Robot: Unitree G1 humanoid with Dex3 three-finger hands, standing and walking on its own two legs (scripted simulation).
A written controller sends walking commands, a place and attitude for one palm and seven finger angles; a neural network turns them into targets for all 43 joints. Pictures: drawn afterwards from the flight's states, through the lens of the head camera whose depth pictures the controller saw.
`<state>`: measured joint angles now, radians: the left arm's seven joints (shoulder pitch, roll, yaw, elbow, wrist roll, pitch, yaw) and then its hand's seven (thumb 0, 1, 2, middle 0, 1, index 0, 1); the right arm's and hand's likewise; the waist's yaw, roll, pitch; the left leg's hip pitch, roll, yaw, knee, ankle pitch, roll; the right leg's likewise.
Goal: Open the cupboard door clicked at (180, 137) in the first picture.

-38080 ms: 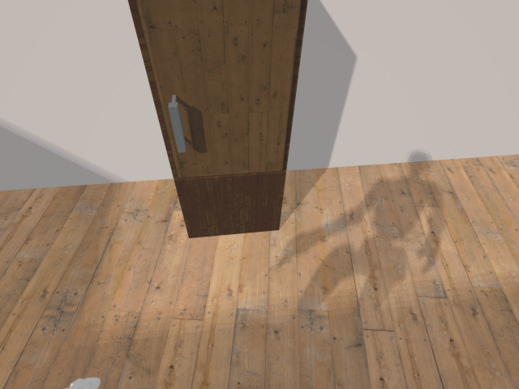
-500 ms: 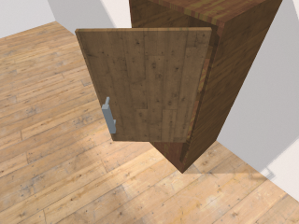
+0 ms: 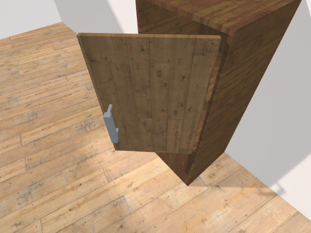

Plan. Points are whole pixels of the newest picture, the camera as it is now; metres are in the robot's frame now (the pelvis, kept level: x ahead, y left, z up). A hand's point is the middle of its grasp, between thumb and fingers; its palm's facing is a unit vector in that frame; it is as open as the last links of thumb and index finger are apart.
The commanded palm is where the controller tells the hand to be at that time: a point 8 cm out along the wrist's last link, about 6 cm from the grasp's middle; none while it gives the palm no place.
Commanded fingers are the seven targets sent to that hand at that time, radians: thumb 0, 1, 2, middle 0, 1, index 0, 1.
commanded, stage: raise the hand with hooked fingers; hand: left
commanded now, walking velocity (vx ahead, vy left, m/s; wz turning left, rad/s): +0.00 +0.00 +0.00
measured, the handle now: (112, 124) +0.51 +0.21 -0.10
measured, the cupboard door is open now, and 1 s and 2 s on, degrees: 46 46 46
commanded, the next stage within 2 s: none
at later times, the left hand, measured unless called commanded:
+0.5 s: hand out of the picture +0.14 +0.20 -0.09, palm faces +0.02 -1.00 +0.03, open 8.7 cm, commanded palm +0.12 +0.26 -0.08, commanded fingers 0.00 0.36 0.67 -0.24 -0.64 -0.24 -0.64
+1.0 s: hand (63, 215) +0.18 +0.27 -0.08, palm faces +0.01 -1.00 -0.06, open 11.7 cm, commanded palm +0.15 +0.32 -0.08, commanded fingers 0.00 -0.22 0.42 -0.28 -1.02 -0.28 -1.02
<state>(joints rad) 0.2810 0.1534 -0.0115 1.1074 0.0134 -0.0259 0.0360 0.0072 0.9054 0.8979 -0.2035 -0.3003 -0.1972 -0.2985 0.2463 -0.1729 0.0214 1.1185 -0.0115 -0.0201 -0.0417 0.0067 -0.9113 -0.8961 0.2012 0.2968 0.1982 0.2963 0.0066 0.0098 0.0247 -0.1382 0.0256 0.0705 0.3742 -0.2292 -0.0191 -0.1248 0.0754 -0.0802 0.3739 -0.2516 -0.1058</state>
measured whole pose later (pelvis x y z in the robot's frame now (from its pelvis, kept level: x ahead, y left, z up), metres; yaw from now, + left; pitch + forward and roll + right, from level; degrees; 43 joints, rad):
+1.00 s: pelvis -0.07 +0.07 -0.11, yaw -1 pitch +18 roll -4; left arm 0.29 0.26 0.18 0.11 -0.26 -0.44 -0.22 0.01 0.00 0.51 -0.27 -0.88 -0.26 -0.88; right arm 0.25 -0.24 0.03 0.57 0.01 -0.19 -0.06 0.02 -0.90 -0.90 0.21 0.30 0.20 0.30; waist -0.02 0.02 -0.15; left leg -1.04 -0.03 0.00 1.24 -0.52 0.07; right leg -1.00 0.02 -0.09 1.18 -0.49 -0.03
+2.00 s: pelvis -0.06 +0.06 -0.11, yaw -2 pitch +20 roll -4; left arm 0.03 0.40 0.43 0.39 -0.36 -0.42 -0.48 -0.01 -0.50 0.30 -0.30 -1.20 -0.30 -1.20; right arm 0.25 -0.28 0.02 0.56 0.03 -0.19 -0.05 0.02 -0.90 -0.90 0.21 0.30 0.20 0.30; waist -0.03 0.01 -0.14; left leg -1.06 -0.01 -0.01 1.24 -0.53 0.06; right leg -1.02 0.03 -0.10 1.16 -0.50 -0.04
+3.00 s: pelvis -0.05 +0.06 -0.11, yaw -3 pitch +22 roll -3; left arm -0.35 0.42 0.40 0.69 -0.25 -0.42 -0.38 -0.01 -0.50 0.30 -0.30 -1.20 -0.30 -1.20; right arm 0.27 -0.27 0.04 0.60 0.02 -0.09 -0.05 0.01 -0.90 -0.90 0.21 0.30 0.20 0.30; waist -0.06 0.02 -0.15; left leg -1.10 -0.01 0.00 1.25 -0.54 0.06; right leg -1.07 0.04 -0.09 1.18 -0.50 -0.04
